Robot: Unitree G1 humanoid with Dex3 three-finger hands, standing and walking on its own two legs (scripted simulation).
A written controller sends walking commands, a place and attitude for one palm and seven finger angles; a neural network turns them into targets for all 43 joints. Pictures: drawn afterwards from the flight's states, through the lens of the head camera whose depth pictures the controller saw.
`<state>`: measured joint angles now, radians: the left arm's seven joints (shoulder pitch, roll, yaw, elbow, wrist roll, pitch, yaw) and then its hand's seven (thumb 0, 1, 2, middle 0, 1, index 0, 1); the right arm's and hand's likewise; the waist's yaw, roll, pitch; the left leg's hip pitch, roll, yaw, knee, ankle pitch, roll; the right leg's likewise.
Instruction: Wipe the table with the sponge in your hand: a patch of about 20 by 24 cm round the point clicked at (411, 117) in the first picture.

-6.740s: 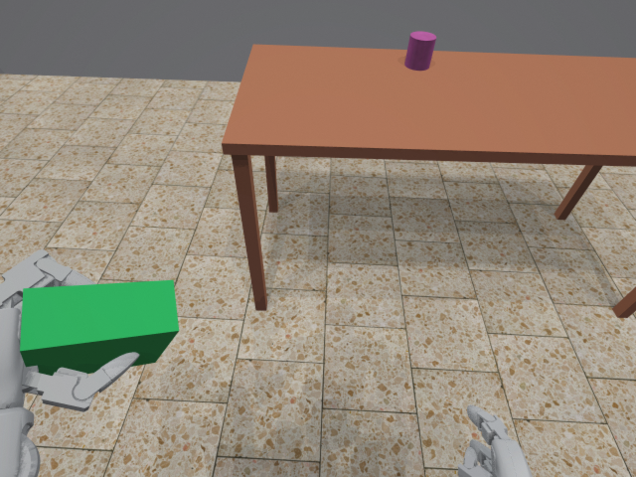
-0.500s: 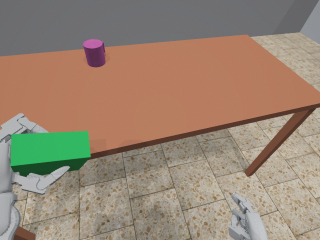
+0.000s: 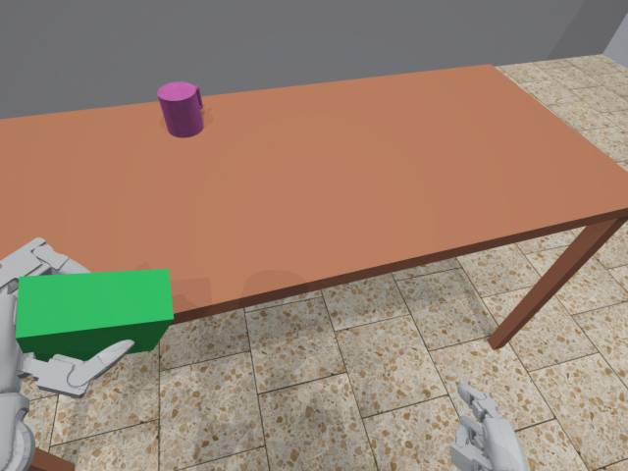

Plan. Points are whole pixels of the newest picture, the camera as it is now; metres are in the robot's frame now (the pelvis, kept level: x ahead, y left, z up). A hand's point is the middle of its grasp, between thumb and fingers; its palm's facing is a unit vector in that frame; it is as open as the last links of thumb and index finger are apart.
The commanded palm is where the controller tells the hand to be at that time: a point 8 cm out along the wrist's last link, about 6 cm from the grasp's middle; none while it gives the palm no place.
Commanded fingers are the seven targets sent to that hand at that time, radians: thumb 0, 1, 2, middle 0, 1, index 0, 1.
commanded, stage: look again from close up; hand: left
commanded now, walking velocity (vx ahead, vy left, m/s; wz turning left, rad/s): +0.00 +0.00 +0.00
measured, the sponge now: (119, 318) +0.23 +0.22 +0.13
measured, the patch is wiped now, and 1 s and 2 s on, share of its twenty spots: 0.00 0.00 0.00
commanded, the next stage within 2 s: shuffle to correct the standing spot in 0.36 s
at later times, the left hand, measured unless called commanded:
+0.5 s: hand (75, 322) +0.21 +0.25 +0.14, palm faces +0.39 -0.84 -0.37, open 9.3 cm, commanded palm +0.16 +0.28 +0.17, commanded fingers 0.00 0.10 1.30 -1.20 -1.60 -1.20 -1.60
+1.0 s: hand (125, 264) +0.28 +0.23 +0.15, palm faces +0.35 -0.86 -0.37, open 9.3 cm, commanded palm +0.22 +0.27 +0.17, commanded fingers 0.00 0.10 1.30 -1.20 -1.60 -1.20 -1.60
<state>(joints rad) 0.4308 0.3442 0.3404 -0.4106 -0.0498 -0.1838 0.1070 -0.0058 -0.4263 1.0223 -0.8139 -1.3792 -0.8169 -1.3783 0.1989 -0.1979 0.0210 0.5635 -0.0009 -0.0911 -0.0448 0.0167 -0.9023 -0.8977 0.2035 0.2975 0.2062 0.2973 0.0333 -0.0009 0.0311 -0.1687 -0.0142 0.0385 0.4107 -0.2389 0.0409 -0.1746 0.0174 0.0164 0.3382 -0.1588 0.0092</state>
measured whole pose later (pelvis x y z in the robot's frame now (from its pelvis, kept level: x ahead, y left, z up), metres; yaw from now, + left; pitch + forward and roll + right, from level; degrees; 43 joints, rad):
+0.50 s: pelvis +0.00 +0.00 +0.00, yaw +1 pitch +0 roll -1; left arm 0.44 0.34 0.33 -0.40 -0.05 -0.17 0.11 -0.01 -0.43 1.02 -0.81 -1.38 -0.82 -1.38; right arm 0.22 -0.20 0.01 0.57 0.00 -0.08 -0.05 0.02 -0.90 -0.90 0.20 0.30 0.21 0.30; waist 0.03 0.00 0.03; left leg -0.16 -0.02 0.03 0.39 -0.22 0.04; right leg -0.17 0.01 0.01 0.32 -0.15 0.01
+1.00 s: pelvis +0.05 +0.00 -0.02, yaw -2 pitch +0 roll -1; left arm 0.46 0.36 0.36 -0.49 -0.05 -0.23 0.13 -0.01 -0.43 1.03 -0.81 -1.38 -0.82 -1.38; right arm 0.21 -0.23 -0.01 0.58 0.01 -0.06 -0.04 0.02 -0.90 -0.90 0.20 0.30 0.21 0.30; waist 0.00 -0.02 0.04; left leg -0.26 0.00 0.04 0.66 -0.40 0.04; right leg -0.25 0.03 0.06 0.65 -0.39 0.00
